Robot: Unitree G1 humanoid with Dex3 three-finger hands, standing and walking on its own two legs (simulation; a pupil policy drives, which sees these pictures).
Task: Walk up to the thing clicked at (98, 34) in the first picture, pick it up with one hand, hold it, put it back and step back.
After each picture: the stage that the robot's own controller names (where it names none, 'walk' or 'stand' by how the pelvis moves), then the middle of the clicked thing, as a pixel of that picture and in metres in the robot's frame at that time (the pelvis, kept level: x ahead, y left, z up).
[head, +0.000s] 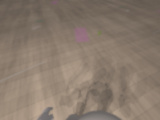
stand; (99, 33) +2.25 -0.18 -0.72
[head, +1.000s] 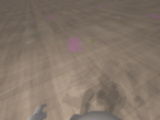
walk; (92, 41) +2.11 +0.14 -0.69
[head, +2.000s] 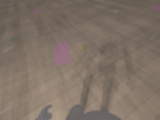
walk; (84, 48) +1.47 +0.29 -0.71
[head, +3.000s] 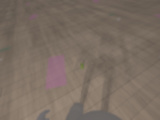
walk; (82, 66) +1.00 +0.25 -0.72
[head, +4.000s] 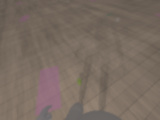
walk; (79, 81) +0.63 +0.23 -0.72
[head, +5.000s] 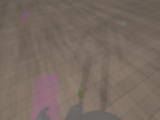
stand; (80, 94) +0.43 +0.16 -0.71
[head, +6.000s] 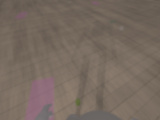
stand; (77, 102) +0.35 +0.13 -0.72
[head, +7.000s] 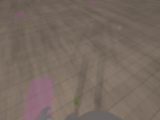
stand; (75, 101) +0.35 +0.16 -0.72
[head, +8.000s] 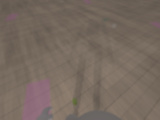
stand; (74, 101) +0.34 +0.18 -0.72
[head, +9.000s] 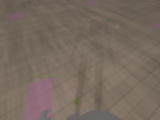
stand; (76, 101) +0.35 +0.15 -0.73
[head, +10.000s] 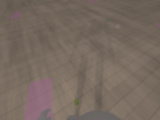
stand; (76, 101) +0.34 +0.15 -0.73
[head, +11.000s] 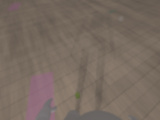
go down; (77, 95) +0.36 +0.14 -0.72
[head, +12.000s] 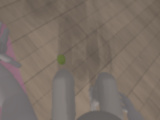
go down; (61, 60) +0.42 +0.21 -0.29
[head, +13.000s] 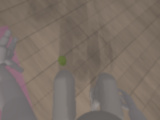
close in; (62, 61) +0.42 +0.22 -0.29
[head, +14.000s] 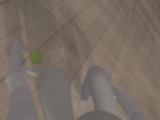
close in; (36, 57) +0.40 +0.25 -0.22
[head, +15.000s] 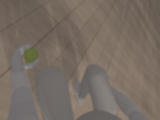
close; (31, 56) +0.40 +0.26 -0.22
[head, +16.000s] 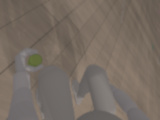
lift; (34, 61) +0.36 +0.24 -0.23
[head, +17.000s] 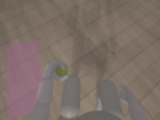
lift; (61, 72) +0.31 +0.21 -0.05
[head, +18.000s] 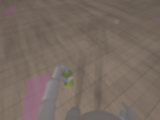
hold; (67, 79) +0.31 +0.17 +0.00
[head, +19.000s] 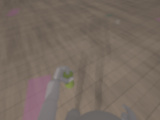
hold; (68, 79) +0.31 +0.17 -0.01
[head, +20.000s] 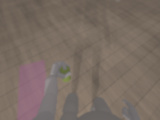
crouch; (65, 74) +0.34 +0.18 -0.07
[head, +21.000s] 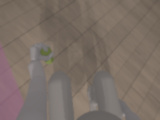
lower; (47, 55) +0.43 +0.26 -0.14
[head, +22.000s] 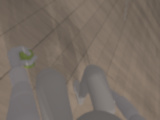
lower; (27, 59) +0.39 +0.27 -0.23
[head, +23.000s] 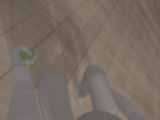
lower; (28, 58) +0.39 +0.28 -0.23
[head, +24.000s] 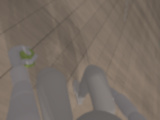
lower; (28, 58) +0.39 +0.28 -0.23
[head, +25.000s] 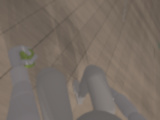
lower; (28, 58) +0.39 +0.28 -0.23
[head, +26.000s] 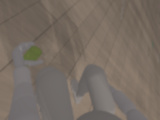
open; (31, 56) +0.39 +0.25 -0.23
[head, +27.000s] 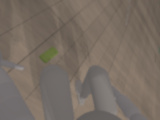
stand; (49, 54) +0.43 +0.18 -0.25
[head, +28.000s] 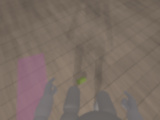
walk; (81, 80) +0.39 +0.08 -0.56
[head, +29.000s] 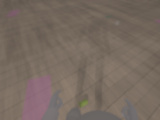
stand; (83, 103) +0.33 +0.05 -0.69
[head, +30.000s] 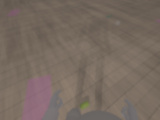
stand; (84, 105) +0.30 +0.04 -0.69
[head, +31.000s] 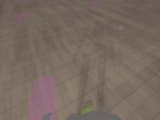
stand; (87, 108) +0.30 +0.01 -0.74
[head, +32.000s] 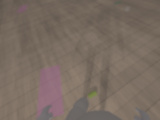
walk; (92, 94) +0.36 +0.02 -0.72
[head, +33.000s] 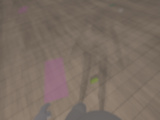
walk; (93, 80) +0.61 -0.01 -0.73
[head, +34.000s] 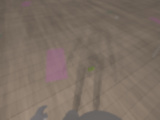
stand; (91, 69) +0.91 -0.05 -0.73
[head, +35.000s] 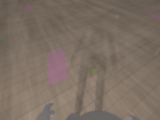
stand; (92, 70) +0.89 -0.04 -0.75
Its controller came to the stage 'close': yes
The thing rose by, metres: 0.69
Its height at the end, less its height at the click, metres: -0.02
